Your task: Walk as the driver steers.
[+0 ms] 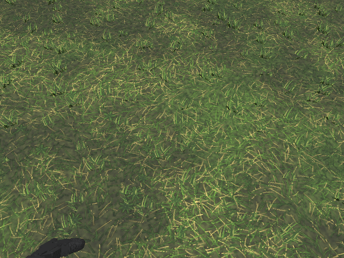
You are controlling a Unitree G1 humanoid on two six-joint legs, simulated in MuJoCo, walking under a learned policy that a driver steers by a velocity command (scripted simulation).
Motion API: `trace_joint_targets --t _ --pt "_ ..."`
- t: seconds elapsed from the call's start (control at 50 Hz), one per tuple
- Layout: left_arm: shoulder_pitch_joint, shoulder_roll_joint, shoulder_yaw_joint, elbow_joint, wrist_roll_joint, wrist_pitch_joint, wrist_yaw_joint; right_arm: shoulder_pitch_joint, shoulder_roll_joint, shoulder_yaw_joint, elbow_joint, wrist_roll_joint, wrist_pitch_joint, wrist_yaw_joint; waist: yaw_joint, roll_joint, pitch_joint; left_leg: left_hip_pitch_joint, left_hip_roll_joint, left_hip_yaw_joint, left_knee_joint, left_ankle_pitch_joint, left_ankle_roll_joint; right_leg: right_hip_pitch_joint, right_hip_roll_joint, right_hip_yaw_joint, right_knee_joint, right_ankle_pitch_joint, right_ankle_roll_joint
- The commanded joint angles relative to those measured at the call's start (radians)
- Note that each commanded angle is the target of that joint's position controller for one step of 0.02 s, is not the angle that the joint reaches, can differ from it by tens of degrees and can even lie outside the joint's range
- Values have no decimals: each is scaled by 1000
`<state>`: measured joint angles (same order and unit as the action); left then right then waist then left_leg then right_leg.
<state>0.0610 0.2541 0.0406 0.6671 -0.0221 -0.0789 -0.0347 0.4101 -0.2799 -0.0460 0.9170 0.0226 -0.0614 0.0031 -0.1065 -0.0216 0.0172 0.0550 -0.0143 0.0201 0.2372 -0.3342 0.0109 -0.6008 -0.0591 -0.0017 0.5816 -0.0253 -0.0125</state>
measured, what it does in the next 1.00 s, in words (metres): walks ahead: right foot, then left foot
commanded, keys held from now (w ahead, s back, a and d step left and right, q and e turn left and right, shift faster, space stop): w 1.00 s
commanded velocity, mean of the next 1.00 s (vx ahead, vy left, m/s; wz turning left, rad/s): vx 0.49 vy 0.00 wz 0.00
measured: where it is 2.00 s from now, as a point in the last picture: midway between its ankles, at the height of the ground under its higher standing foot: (140, 118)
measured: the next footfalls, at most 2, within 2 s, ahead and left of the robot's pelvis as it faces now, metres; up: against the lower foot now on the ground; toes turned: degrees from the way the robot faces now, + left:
right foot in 0.08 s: +0.22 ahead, -0.13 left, +0.00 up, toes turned -1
left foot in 0.62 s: +0.52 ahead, +0.11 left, +0.00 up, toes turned +3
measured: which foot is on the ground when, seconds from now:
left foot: down 0.00-0.10, up 0.12-0.60, down 0.62-1.00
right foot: up 0.00-0.06, down 0.08-0.64, up 0.66-1.00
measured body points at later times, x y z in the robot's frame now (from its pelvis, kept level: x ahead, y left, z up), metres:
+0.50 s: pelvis +0.26 -0.04 +0.01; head +0.28 -0.04 +0.46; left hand +0.28 +0.25 -0.12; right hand +0.46 -0.28 -0.09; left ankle +0.46 +0.13 -0.69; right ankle +0.18 -0.13 -0.74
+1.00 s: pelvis +0.54 +0.02 +0.01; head +0.57 +0.02 +0.46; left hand +0.73 +0.27 -0.09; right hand +0.56 -0.26 -0.12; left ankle +0.48 +0.11 -0.74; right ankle +0.73 -0.15 -0.68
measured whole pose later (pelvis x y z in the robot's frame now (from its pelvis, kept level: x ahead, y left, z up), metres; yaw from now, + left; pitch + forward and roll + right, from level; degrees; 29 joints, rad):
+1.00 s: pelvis +0.54 +0.02 +0.01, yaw +0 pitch +2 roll +2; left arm 0.10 0.28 0.05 0.78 -0.01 -0.07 -0.01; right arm 0.34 -0.26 -0.05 0.91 0.01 -0.08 0.01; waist -0.07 -0.04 0.01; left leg -0.03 -0.07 0.05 0.20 -0.20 0.06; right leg -0.67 -0.12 0.04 0.67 0.04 0.01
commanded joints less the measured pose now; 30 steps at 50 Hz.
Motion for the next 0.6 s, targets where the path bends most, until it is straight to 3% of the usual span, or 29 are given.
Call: trace_joint_targets --t 0.02,0.04,0.06,0.08,0.1,0.12,0.14,0.16,0.18,0.2,0.26,0.34,0.44,0.5,0.54,0.58,0.6 --pt "-46 104 30 -84 1 -15 -4 -35 -195 -47 -44 7 -7 -6 74 117 46 -64 271 -119 -16 506 146 106 27 -11 -49 0 -42" --pt "18 126 42 -68 6 -13 -1 -46 -201 -50 -44 8 -3 -8 118 118 1 -54 255 -92 74 662 129 206 52 -32 -62 -18 -63" --pt "155 160 64 -25 8 -9 7 -45 -186 -44 -44 3 2 -9 186 105 -85 -88 213 -55 242 770 106 393 78 -55 -64 -33 -90" --pt "328 206 83 13 11 -3 18 -44 -147 -27 -60 -15 4 -11 259 52 -206 -254 167 -23 505 606 71 667 -27 55 -33 -67 -135" --pt "400 317 100 29 28 0 19 85 -10 13 -86 -22 -12 -4 194 -235 -359 -618 -8 -7 920 17 5 993 -297 549 -129 -301 -296" --pt "410 230 78 31 16 1 16 49 -85 0 -71 -2 -34 4 223 -227 -397 -743 -18 -141 1064 -226 13 981 -330 792 -305 -507 -314" --pt "321 190 60 24 11 -4 15 -51 -159 -23 -106 25 -46 10 211 -162 -207 -837 42 -130 1102 -160 30 846 -302 655 -326 -533 -262" --pt "250 166 51 16 14 -4 14 -119 -155 -20 -123 23 -51 8 183 -87 -121 -819 92 -101 1064 -68 38 701 -262 524 -340 -440 -238" --pt "196 141 43 14 23 -7 10 -140 -141 -21 -125 4 -48 5 149 -44 -61 -778 125 -93 1000 -2 34 571 -220 425 -364 -330 -224" --pt "160 119 37 13 32 -15 8 -115 -132 -25 -116 -5 -37 2 109 -65 -49 -709 156 -106 952 46 31 485 -186 356 -390 -251 -212" --pt "148 122 39 36 24 -34 6 -91 -86 -19 -101 -11 -3 -3 73 -60 -28 -654 169 -93 873 105 6 382 -157 244 -456 -150 -229" --pt "208 154 47 78 23 -34 22 -226 -78 -19 -141 -24 -2 -4 101 -21 21 -754 171 -92 663 307 -25 412 -148 166 -490 -78 -229" --pt "292 183 52 128 10 -18 36 -395 -47 -4 -184 -15 -21 15 166 -16 51 -705 124 -43 400 474 -28 465 -130 80 -481 -47 -194" --pt "342 188 54 162 6 -1 38 -469 -51 0 -217 -8 -28 32 191 -18 68 -728 108 -42 322 427 -13 570 -167 83 -435 -21 -191" --pt "349 195 58 176 3 11 41 -484 -63 -2 -233 -6 -33 44 183 -31 66 -724 97 -43 282 352 12 637 -197 95 -390 29 -179" --pt "336 208 63 183 2 21 44 -438 -89 -10 -227 -6 -38 49 149 -57 34 -637 70 -19 259 270 40 678 -206 97 -324 183 -160" --pt "315 215 63 181 2 27 46 -356 -113 -24 -206 -8 -40 46 97 -66 -17 -511 36 14 235 255 63 675 -183 72 -225 357 -142"
Velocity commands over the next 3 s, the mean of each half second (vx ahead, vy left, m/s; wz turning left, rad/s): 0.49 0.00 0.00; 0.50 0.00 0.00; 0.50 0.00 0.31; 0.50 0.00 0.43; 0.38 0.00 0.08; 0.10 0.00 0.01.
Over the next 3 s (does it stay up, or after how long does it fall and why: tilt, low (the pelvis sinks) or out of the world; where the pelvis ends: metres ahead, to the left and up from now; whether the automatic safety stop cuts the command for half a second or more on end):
stays up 1.45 0.22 0.00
